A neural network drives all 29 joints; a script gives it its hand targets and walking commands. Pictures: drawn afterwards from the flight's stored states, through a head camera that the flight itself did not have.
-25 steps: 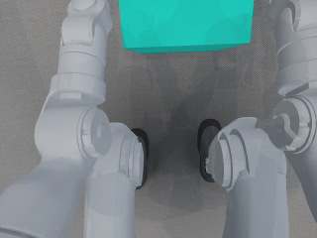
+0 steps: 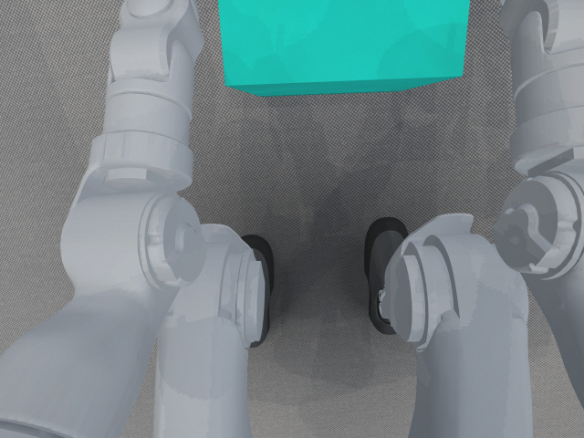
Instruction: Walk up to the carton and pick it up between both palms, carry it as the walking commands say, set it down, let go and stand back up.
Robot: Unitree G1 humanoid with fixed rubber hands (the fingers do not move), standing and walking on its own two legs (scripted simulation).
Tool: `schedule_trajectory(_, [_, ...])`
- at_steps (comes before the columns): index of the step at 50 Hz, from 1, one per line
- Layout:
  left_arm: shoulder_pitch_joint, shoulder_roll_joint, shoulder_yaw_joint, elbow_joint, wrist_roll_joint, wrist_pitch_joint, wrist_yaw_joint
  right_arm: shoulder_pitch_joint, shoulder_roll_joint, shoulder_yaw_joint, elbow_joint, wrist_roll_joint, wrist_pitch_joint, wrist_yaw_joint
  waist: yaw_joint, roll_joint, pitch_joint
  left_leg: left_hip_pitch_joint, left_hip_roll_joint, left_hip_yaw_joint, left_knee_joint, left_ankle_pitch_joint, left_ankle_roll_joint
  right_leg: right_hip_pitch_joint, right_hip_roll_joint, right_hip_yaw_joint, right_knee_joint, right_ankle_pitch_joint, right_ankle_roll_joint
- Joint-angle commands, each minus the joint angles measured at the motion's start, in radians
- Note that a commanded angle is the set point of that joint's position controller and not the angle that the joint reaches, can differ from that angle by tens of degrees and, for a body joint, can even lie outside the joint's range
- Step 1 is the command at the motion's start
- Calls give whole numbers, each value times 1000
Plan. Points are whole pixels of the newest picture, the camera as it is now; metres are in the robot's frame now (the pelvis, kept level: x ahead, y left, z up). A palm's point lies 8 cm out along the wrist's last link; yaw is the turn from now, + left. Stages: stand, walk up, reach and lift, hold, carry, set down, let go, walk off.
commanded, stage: set down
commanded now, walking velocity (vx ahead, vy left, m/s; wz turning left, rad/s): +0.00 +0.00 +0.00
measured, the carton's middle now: out of the picture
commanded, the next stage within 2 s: none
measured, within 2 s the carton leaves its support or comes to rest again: neither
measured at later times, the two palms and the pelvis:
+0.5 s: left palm out of the picture +0.55 +0.11 -0.19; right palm out of the picture +0.53 -0.22 -0.19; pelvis -0.01 +0.00 +0.00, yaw +0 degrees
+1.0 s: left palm out of the picture +0.57 +0.13 -0.12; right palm out of the picture +0.55 -0.24 -0.12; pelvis -0.01 +0.00 +0.02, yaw -1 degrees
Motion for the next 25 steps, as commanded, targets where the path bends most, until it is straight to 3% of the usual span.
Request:
schedule_trajectory(1, [-338, -811, -326, 49, -48, 31, -217, -233, 784, 260, 51, 47, 17, 198, -66, 19, -854, 362, -53, 46, -186, 270, 12, 521, 91, -54, -149, 301, -26])
schedule_trajectory(11, [-295, -543, -267, 65, -35, -2, -151, -214, 516, 194, 80, 34, -26, 126, -63, 17, -889, 402, -42, 51, -186, 270, -9, 576, 74, -58, -147, 298, -13])
schedule_trajectory(14, [-254, -353, -216, 76, -27, -20, -102, -192, 320, 144, 87, 27, -48, 70, -60, 13, -913, 426, -35, 55, -190, 269, -19, 614, 64, -58, -149, 299, -5])
schedule_trajectory(17, [-189, -84, -159, 91, -34, -47, -26, -166, 38, 96, 96, 37, -83, -19, -57, -4, -956, 462, -27, 54, -196, 279, -30, 673, 51, -56, -153, 313, 5])
schedule_trajectory(19, [-192, 83, -158, 69, -71, -76, 32, -184, -130, 93, 73, 72, -124, -89, -52, -25, -1024, 482, -23, 49, -194, 317, -32, 719, 45, -46, -152, 365, 7])
schedule_trajectory(21, [-257, 169, -186, 22, -124, -105, 72, -257, -197, 131, 38, 139, -158, -135, -36, -53, -1153, 500, -17, 46, -177, 387, -29, 796, 43, -31, -129, 467, 8])
schedule_trajectory(25, [-334, 258, -256, 18, -222, -127, 105, -361, -250, 239, 42, 285, -176, -157, 8, -66, -1289, 521, 12, 43, -163, 434, -16, 857, 31, -15, -103, 531, 7])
